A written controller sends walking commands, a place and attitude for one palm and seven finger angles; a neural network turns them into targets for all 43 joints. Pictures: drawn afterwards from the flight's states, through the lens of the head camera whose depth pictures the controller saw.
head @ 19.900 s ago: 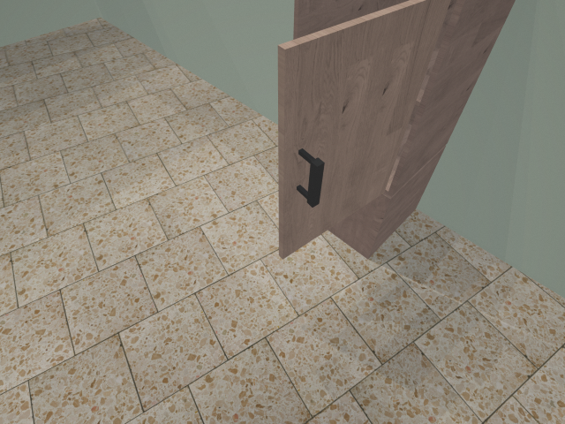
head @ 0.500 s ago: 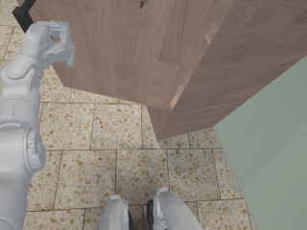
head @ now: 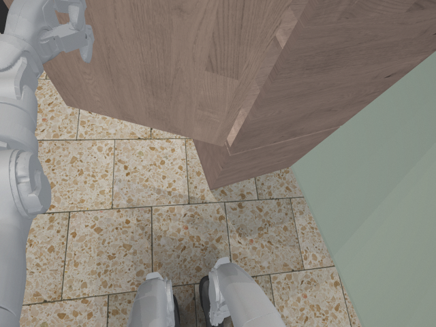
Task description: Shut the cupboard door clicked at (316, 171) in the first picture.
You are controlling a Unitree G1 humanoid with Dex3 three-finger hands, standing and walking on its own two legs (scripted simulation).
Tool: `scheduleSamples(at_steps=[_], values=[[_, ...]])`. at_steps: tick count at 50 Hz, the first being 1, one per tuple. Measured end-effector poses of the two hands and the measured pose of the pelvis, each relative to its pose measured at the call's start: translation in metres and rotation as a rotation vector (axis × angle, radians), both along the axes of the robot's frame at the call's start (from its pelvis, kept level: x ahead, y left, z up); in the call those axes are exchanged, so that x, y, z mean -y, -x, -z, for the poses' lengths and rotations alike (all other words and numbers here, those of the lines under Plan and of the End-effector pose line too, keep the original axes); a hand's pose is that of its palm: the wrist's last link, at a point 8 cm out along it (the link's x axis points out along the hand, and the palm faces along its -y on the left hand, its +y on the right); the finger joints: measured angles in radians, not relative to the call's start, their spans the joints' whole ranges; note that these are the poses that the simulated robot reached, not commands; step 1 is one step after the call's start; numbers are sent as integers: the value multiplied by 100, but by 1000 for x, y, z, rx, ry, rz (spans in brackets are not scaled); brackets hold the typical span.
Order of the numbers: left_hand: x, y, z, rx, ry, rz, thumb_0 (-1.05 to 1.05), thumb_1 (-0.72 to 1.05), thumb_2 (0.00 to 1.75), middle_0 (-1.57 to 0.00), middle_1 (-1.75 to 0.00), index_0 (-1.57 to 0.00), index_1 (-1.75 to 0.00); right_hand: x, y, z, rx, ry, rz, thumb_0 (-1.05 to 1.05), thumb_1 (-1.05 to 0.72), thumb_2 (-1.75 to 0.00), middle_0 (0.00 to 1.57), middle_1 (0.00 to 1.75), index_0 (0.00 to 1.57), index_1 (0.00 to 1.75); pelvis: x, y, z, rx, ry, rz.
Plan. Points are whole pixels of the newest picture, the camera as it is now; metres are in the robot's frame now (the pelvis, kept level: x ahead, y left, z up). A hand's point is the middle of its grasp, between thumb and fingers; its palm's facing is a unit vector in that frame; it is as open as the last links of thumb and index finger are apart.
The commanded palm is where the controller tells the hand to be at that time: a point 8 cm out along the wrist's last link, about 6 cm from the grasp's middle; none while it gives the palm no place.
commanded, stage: push the door shut along its arc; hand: left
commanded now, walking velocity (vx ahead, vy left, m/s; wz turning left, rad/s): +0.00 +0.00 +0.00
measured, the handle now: (9, 9) +0.62 +0.24 +0.09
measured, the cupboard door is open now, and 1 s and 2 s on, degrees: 59 53 53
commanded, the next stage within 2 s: pull the fist back off the door in 0.04 s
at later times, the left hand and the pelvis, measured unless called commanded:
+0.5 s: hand (109, 33) +0.59 +0.10 +0.08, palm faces +0.08 -1.00 +0.00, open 3.2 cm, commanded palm +0.55 +0.14 +0.09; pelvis +0.01 -0.01 +0.01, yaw -1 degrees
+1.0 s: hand (108, 76) +0.51 +0.11 +0.08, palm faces +0.07 -1.00 -0.02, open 3.1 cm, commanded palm +0.48 +0.15 +0.09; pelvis +0.01 -0.02 +0.03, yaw +1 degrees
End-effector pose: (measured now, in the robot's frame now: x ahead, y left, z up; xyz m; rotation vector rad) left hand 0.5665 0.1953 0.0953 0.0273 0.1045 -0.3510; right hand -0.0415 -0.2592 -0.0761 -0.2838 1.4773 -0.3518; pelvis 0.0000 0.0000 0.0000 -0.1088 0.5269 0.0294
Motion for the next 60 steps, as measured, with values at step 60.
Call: scheduleSamples(at_steps=[60], values=[[34,90,4,119,-12,-423,2,90,90,-130,-150,-130,-150,12,-91,4,232,-154,-129,0,-90,-90,20,30,20,30,18,-2,-27,119,-72,4]])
